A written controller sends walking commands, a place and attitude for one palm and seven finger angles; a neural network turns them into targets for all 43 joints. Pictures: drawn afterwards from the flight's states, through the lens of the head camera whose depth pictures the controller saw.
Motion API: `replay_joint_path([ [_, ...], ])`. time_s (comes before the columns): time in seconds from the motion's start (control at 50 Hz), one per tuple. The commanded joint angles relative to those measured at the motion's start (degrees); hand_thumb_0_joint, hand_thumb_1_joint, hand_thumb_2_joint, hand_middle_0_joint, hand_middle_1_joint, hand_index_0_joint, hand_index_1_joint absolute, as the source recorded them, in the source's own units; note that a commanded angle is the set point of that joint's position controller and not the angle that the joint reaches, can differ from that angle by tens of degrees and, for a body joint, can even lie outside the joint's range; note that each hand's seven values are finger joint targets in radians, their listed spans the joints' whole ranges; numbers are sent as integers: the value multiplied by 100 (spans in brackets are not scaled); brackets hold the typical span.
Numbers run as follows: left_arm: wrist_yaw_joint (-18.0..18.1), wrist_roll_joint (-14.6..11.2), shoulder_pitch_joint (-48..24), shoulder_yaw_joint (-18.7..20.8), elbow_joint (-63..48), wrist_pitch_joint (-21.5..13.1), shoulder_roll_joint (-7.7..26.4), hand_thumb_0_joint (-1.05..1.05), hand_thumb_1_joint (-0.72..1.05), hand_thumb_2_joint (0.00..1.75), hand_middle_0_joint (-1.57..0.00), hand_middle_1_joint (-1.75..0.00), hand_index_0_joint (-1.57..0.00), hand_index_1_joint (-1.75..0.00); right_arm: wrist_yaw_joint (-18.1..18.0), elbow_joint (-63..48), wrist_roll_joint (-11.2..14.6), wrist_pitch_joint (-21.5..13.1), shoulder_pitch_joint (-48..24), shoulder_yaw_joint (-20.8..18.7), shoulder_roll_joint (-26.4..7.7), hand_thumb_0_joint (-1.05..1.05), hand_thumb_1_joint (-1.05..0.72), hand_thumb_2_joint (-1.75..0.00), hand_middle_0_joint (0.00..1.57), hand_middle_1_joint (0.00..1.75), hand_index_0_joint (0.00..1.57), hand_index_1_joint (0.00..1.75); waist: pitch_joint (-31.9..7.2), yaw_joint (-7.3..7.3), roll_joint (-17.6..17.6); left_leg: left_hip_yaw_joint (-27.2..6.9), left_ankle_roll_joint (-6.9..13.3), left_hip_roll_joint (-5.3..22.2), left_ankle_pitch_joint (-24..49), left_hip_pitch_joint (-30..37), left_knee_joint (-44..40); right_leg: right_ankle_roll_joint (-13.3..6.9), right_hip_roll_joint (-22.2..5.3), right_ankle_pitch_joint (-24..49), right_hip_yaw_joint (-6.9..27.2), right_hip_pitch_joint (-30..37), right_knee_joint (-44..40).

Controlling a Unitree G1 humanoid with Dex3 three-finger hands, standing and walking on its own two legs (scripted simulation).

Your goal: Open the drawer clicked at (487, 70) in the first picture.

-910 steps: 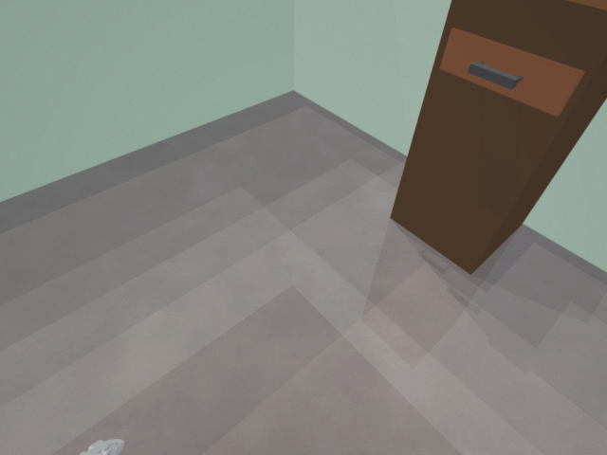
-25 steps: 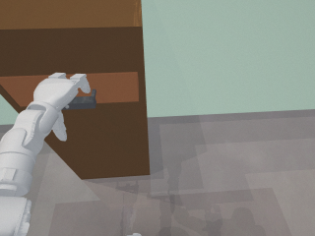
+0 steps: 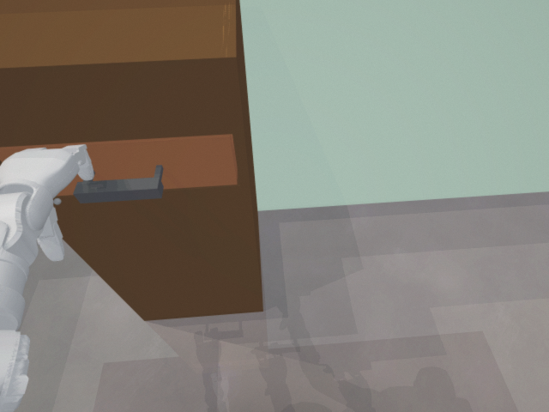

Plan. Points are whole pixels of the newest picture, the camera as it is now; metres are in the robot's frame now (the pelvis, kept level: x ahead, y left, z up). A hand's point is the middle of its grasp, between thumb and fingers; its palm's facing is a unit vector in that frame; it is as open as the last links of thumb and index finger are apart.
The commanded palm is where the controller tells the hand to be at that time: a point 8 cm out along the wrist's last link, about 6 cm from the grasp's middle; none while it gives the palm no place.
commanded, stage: move the hooked fingers above the handle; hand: left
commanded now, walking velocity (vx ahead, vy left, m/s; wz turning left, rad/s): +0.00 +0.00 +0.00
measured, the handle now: (122, 181) +0.47 +0.30 +0.03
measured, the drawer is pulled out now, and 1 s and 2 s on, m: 0.00 0.00 0.00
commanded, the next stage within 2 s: lower the fingers behind the handle in 0.12 s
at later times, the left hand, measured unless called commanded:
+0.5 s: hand (60, 187) +0.40 +0.35 +0.09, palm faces -0.11 +0.00 -0.99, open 13.6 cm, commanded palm +0.40 +0.33 +0.14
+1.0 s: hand (102, 190) +0.42 +0.31 +0.06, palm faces +0.06 -0.02 -1.00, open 13.6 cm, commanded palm +0.40 +0.32 +0.10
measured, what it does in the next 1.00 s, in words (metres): stands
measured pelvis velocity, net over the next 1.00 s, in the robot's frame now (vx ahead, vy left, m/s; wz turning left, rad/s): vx -0.02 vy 0.02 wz -0.03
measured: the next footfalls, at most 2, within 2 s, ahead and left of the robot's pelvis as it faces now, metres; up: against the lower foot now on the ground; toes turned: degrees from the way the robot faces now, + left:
none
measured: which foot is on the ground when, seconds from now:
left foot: down 0.00-1.00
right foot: down 0.00-1.00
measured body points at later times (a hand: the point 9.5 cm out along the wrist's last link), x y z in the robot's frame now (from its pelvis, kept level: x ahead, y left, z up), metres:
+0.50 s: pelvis -0.01 +0.01 +0.00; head +0.03 -0.01 +0.45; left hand +0.40 +0.34 +0.15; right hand +0.09 -0.24 -0.13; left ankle +0.01 +0.11 -0.72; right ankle -0.04 -0.12 -0.72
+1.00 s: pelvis -0.02 +0.02 -0.02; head +0.04 +0.01 +0.43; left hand +0.42 +0.30 +0.12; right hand +0.04 -0.25 -0.15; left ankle +0.01 +0.11 -0.72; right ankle -0.04 -0.12 -0.72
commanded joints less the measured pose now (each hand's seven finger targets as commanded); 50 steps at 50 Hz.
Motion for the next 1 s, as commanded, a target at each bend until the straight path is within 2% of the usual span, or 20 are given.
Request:
replay_joint_path([
  [0.0,265,-424,-3029,136,-2971,-983,570,0,-50,30,-30,-120,-30,-120,-64,-462,-110,-276,226,-490,-785,0,-90,-90,20,30,20,30,-2304,-503,836,255,213,-19,2228,2507,145,-127,12,1836,-130,-574,-242],
  [0.06,861,-495,-2842,1247,-2941,-1203,1455,0,-50,30,-30,-120,-30,-120,-52,-336,-122,-253,280,-537,-840,0,-90,-90,20,30,20,30,-2335,-311,599,117,123,23,2453,2167,247,-179,64,1843,-222,-662,21],
  [0.08,1120,-439,-2893,1613,-2875,-1134,1862,0,-50,30,-30,-120,-30,-120,-9,-279,-155,-226,287,-505,-896,0,-90,-90,20,30,20,30,-2403,-162,742,114,75,-1,2496,1946,229,-211,69,1856,-244,-563,100],
  [0.12,1669,-241,-2675,2086,-2408,-781,2181,0,-50,30,-30,-120,-30,-120,101,-282,-156,-190,169,-441,-790,0,-90,-90,20,30,20,30,-2314,82,784,106,9,-26,2378,1485,157,-243,69,1767,-342,-417,245],
  [0.18,2154,-43,-2122,2111,-1886,74,2351,0,-50,30,-30,-120,-30,-120,211,-387,-176,-82,-247,-305,-790,0,-90,-90,20,30,20,30,-2592,484,725,358,-52,-73,2510,1098,22,-274,66,2151,-326,414,274],
  [0.2,2183,2,-2030,2060,-1885,289,2370,0,-50,30,-30,-120,-30,-120,219,-448,-148,-45,-332,-270,-763,0,-90,-90,20,30,20,30,-2565,503,663,426,-44,-83,2475,1004,-8,-241,48,2289,-275,587,246],
  [0.28,2052,-91,-1949,1616,-1348,950,2031,0,-50,30,-30,-120,-30,-120,152,-401,-47,26,-491,-243,-791,0,-90,-90,20,30,20,30,-2498,327,-152,562,49,-33,1937,857,-239,-127,20,2154,-170,956,-31],
  [0.36,1484,-56,-1873,1256,-622,1063,1899,0,-50,30,-30,-120,-30,-120,10,-410,23,56,-430,-176,-849,0,-90,-90,20,30,20,30,-1812,101,-597,595,136,-14,1202,690,-463,-15,-58,1663,-126,820,-366],
  [0.4,1132,131,-1870,1143,-265,912,1899,0,-50,30,-30,-120,-30,-120,-50,-415,28,59,-320,-170,-907,0,-90,-90,20,30,20,30,-1557,-55,-667,569,177,0,985,666,-491,0,-73,1454,-110,603,-470],
  [0.48,459,204,-2331,173,-181,217,942,0,-50,30,-30,-120,-30,-120,-95,-479,-8,-106,63,-254,-934,0,-90,-90,20,30,20,30,-1010,-563,-607,476,257,48,662,830,-325,-9,-77,1047,-129,-230,-586],
  [0.52,272,148,-2568,55,-583,-264,880,0,-50,30,-30,-120,-30,-120,-107,-464,-61,-188,202,-297,-914,0,-90,-90,20,30,20,30,-1053,-609,-51,418,254,35,639,1063,-153,-60,-53,865,-102,-658,-482],
  [0.58,327,-19,-3000,35,-1553,-806,700,0,-50,30,-30,-120,-30,-120,-92,-427,-136,-254,375,-400,-831,0,-90,-90,20,30,20,30,-1722,-595,635,280,215,26,1247,1668,93,-154,13,1061,-146,-886,-209],
  [0.62,576,-111,-3003,420,-1978,-1083,951,0,-50,30,-30,-120,-30,-120,-72,-371,-150,-261,441,-485,-859,0,-90,-90,20,30,20,30,-2086,-531,799,164,148,63,1582,1939,271,-182,74,1154,-202,-1174,7],
  [0.64,704,-167,-2733,429,-1910,-1150,777,0,-50,30,-30,-120,-30,-120,-52,-351,-162,-258,487,-522,-821,0,-90,-90,20,30,20,30,-2125,-511,685,159,137,62,1724,1909,368,-176,90,1214,-226,-1269,75],
  [0.68,949,-193,-2278,932,-1519,-1168,1089,0,-50,30,-30,-120,-30,-120,25,-243,-169,-188,555,-554,-901,0,-90,-90,20,30,20,30,-2036,-366,368,121,97,86,1831,1487,423,-206,114,1301,-288,-1249,209],
  [0.72,1287,-125,-2101,1098,-1287,-975,1156,0,-50,30,-30,-120,-30,-120,157,-278,-167,-118,517,-545,-901,0,-90,-90,20,30,20,30,-2017,-214,437,125,35,87,1858,1201,408,-230,132,1277,-372,-1274,385],
  [0.78,1787,111,-1857,1664,-1158,-503,1777,0,-50,30,-30,-120,-30,-120,292,-325,-243,-25,419,-507,-943,0,-90,-90,20,30,20,30,-2388,76,518,252,18,46,2067,843,431,-250,153,1553,-360,-834,545],
  [0.82,1975,217,-1937,1229,-963,-131,1377,0,-50,30,-30,-120,-30,-120,334,-380,-201,21,382,-493,-904,0,-90,-90,20,30,20,30,-2254,-55,440,307,33,49,1859,759,403,-212,158,1436,-389,-879,511],
  [0.9,2004,351,-2151,1077,-579,351,1452,0,-50,30,-30,-120,-30,-120,304,-361,-139,89,354,-449,-949,0,-90,-90,20,30,20,30,-2226,-178,72,340,104,72,1352,692,249,-147,147,1136,-327,-756,301],
  [0.98,1768,419,-2315,798,-5,637,1396,0,-50,30,-30,-120,-30,-120,211,-370,-108,115,299,-334,-959,0,-90,-90,20,30,20,30,-1744,-282,-101,366,151,75,718,421,66,-140,97,694,-284,-719,70],
])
